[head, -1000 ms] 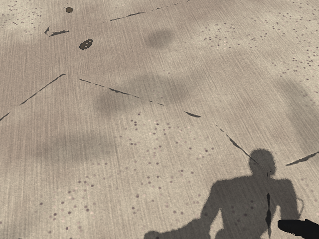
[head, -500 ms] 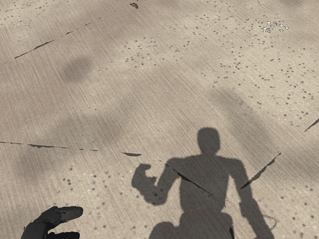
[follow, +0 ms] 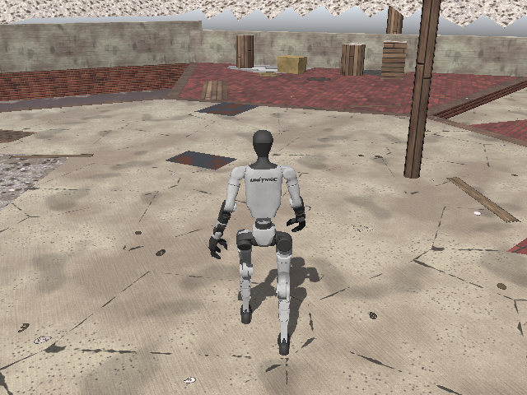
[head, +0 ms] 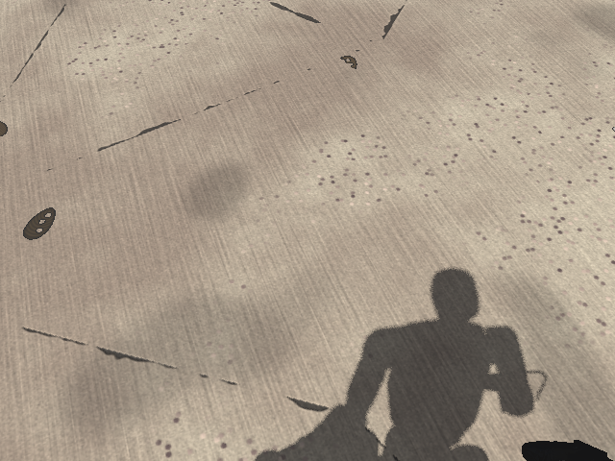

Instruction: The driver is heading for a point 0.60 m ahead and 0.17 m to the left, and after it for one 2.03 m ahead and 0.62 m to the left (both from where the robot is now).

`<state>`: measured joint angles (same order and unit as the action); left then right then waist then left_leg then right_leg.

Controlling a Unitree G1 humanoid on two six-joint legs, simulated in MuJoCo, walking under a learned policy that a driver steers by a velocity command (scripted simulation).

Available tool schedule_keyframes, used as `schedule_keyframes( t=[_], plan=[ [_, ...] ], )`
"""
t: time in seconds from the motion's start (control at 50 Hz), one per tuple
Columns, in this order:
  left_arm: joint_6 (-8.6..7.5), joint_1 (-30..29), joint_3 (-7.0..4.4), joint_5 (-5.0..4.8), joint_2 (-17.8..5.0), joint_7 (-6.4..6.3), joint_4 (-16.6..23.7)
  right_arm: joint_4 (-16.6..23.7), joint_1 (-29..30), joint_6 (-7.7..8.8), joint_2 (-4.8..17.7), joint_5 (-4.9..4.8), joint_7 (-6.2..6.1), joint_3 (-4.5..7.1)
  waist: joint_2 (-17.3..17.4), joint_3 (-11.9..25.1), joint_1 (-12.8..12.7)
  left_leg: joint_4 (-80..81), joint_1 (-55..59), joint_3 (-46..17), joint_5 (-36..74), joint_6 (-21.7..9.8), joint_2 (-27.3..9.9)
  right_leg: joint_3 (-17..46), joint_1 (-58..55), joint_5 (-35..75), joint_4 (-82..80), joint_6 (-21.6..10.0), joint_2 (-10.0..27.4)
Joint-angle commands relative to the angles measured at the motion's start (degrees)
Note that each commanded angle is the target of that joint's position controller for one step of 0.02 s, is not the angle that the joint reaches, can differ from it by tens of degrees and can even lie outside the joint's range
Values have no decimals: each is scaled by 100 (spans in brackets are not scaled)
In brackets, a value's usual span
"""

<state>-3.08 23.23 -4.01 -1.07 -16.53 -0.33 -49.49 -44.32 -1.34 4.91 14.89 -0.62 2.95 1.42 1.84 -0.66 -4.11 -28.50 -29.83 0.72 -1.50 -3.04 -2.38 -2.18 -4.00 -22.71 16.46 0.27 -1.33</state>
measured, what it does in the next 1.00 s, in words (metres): walks ahead, turning left: left foot, then right foot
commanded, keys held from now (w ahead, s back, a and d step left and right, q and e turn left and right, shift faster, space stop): w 0.38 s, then w+q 0.62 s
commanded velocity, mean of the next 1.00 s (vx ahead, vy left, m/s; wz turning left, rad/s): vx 0.50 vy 0.00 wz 0.24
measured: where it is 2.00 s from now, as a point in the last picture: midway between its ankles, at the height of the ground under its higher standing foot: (238, 229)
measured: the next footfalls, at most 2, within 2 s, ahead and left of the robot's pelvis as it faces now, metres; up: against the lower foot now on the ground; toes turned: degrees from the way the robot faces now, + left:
left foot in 0.02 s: +0.18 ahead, +0.12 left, +0.00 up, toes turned +2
right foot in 0.54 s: +0.48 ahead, -0.13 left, +0.00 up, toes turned +2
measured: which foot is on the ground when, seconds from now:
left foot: up 0.00-0.00, down 0.02-0.54, up 0.56-1.00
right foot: down 0.00-0.04, up 0.06-0.52, down 0.54-1.00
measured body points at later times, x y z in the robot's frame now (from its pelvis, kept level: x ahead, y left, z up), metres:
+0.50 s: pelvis +0.27 +0.00 +0.01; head +0.30 +0.00 +0.46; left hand +0.49 +0.23 -0.08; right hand +0.26 -0.28 -0.12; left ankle +0.14 +0.11 -0.73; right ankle +0.44 -0.13 -0.71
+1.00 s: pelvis +0.53 +0.00 +0.01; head +0.55 +0.02 +0.46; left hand +0.47 +0.29 -0.13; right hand +0.78 -0.18 -0.09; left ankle +0.65 +0.18 -0.69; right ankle +0.44 -0.13 -0.73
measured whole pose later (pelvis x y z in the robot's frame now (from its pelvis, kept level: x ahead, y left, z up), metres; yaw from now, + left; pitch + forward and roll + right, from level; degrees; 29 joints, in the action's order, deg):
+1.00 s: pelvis +0.53 +0.00 +0.01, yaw +17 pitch +1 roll -3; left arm -4.3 16.9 -4.7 -0.4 -15.8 -0.7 -51.9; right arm -42.9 -5.4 0.9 15.1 -1.2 2.5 3.6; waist 1.9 -2.2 -4.2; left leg -38.7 -36.1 1.0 -2.1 -2.4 -5.9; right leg -15.7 -4.8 -18.4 13.2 1.4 0.1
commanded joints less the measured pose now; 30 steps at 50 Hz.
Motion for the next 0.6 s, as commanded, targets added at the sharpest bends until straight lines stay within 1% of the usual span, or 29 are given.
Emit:
schedule_keyframes(
  t=[0.02, 0.04, 0.06, 0.08, 0.1, 0.12, 0.14, 0.16, 0.18, 0.2, 0.22, 0.24, 0.26, 0.3, 0.34, 0.36, 0.4, 0.44, 0.46, 0.5, 0.52, 0.54, 0.56, 0.58, 0.6],
  plan=[
    [20, -169, -100, 84, -736, -79, 348, -158, -1774, 72, 1312, 50, -91, 481, -311, 1274, 1153, -164, 2892, -386, 102, -555, -359, 198, 1055, 3953, 2546, -566, 988],
    [-93, 540, 88, 94, -115, -19, 444, -271, -2338, 22, 1829, 93, -110, 615, 1079, 2071, 945, 192, 5119, -3064, -1095, -1504, -1766, 31, 3536, 1264, 4842, -80, 0],
    [-223, 316, 54, 48, -355, -2, 357, -282, -2417, 15, 1361, 9, -96, 476, 1137, 2274, 1110, 998, 5282, -4269, -1732, -1530, -1925, 909, 4296, -1059, 5592, -127, -154],
    [-294, -184, -65, -115, -758, 39, 508, -239, -2014, 20, 1122, -11, -108, 388, 792, 1408, 1058, 1110, 4636, -3491, -2031, -1244, -1776, 954, 4825, -771, 5917, -217, 184],
    [-317, -547, -50, -126, -757, 27, 615, -142, -1577, 15, 992, 7, -118, 346, 386, 851, 898, 1226, 3779, -2797, -1731, -1082, -1591, 734, 4789, -233, 5690, -268, 510],
    [-301, -759, -66, -26, -714, -3, 642, -105, -1255, 15, 826, 57, -108, 298, 106, 415, 742, 1439, 2971, -2305, -1330, -1025, -1388, 637, 4601, 173, 5333, -260, 707],
    [-257, -727, -92, 44, -674, -17, 615, -94, -1171, 62, 672, 129, -80, 248, 283, 228, 583, 1497, 2370, -1838, -276, -893, -1170, 681, 4118, 407, 5046, -279, 871],
    [-185, -463, -78, 31, -512, -17, 578, -108, -1040, 73, 690, 135, -81, 255, 495, 347, 367, 1674, 2199, -1702, -385, -978, -1127, 679, 3887, 582, 4901, -216, 924],
    [-103, -465, -74, 40, -467, -43, 494, -125, -1008, 103, 572, 110, -71, 240, 304, 282, 371, 1858, 2004, -1463, -368, -921, -922, 632, 3767, 725, 4841, -221, 952],
    [-61, -428, -58, 27, -370, -45, 535, -170, -1029, 129, 789, 112, -102, 282, 476, 256, 279, 1980, 1856, -1376, -228, -1062, -1065, 614, 3805, 878, 4679, -135, 964],
    [-32, -596, -38, 51, -361, -53, 587, -207, -1081, 150, 824, 75, -122, 297, 366, 113, 318, 2091, 1828, -1281, -15, -1140, -1080, 613, 3970, 1020, 4446, -40, 1030],
    [-36, -838, -47, 80, -400, -57, 663, -258, -1176, 142, 836, 65, -157, 305, 230, 7, 377, 2146, 1903, -1133, 98, -1130, -1046, 619, 4170, 1310, 4098, 21, 1039],
    [-49, -1035, -41, 88, -363, -59, 694, -306, -1280, 125, 889, 75, -195, 319, 127, -19, 419, 2180, 1993, -1023, 101, -1076, -1001, 589, 4270, 1596, 3775, 49, 1034],
    [-100, -1405, -6, 96, -274, -21, 775, -366, -1423, 92, 930, 42, -243, 321, 98, -79, 547, 2184, 2140, -733, 328, -940, -881, 511, 4295, 2238, 2999, 62, 964],
    [-144, -1783, 41, 73, -164, 31, 857, -444, -1610, 65, 997, 11, -273, 329, 109, -137, 693, 2203, 2215, -518, 286, -848, -800, 373, 4102, 2694, 2308, 54, 828],
    [-157, -1970, 57, 55, -146, 59, 902, -496, -1723, 50, 1027, -7, -280, 334, 112, -183, 771, 2204, 2288, -478, 199, -836, -814, 310, 4040, 2809, 2066, 54, 766],
    [-186, -2347, 69, 28, -163, 116, 1026, -619, -1985, -3, 1043, -40, -284, 341, 104, -304, 912, 2091, 2517, -558, 136, -847, -924, 295, 4026, 2806, 1724, 35, 678],
    [-232, -2593, 62, 13, -214, 184, 1152, -709, -2140, -84, 1047, -67, -301, 352, 124, -393, 917, 1862, 2844, -731, 218, -827, -1078, 366, 4076, 2561, 1421, -24, 595],
    [-262, -2596, 47, 12, -275, 214, 1179, -720, -2129, -117, 1088, -80, -319, 373, 170, -389, 850, 1719, 2969, -831, 302, -788, -1157, 415, 3998, 2391, 1282, -75, 565],
    [-313, -2296, -16, 20, -457, 231, 1110, -706, -2017, -165, 1186, -93, -351, 421, 285, -226, 612, 1358, 3077, -1006, 697, -688, -1235, 391, 3441, 2024, 1111, -176, 451],
    [-336, -1831, -89, 33, -585, 211, 984, -674, -1878, -184, 1200, -99, -358, 424, 298, 27, 311, 863, 2986, -925, 1358, -587, -1095, 258, 2709, 1955, 931, -278, 316],
    [-347, -973, -231, 68, -867, 156, 733, -640, -1867, -188, 1021, -56, -355, 359, 188, 644, -66, -143, 2591, -714, 1606, -410, -745, 260, 1358, 2039, 985, -457, 365],
    [-330, 43, -344, 164, -1293, 91, 599, -455, -1886, -177, 624, 90, -350, 212, -498, 1629, -414, -1958, 1466, -400, 119, -162, -276, 1375, -397, 2045, 1223, -808, 1468],
    [-266, 196, -395, 155, -1557, 119, 468, -402, -2671, -70, 56, -21, -328, 68, -2107, 2271, -10, -3707, -619, -285, -3123, 133, 545, 3801, -1973, 757, 565, -1558, 2609],
    [-264, 89, -238, 130, -939, 115, 559, -487, -2357, -17, 725, -152, -326, 222, -1432, 1904, -218, -4380, -1128, -883, -3172, 105, 229, 3943, -1580, -41, 182, -1368, 2451]
  ],
)
Over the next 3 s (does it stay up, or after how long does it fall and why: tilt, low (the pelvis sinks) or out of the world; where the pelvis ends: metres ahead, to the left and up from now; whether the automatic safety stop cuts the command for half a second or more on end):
stays up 1.54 0.53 0.02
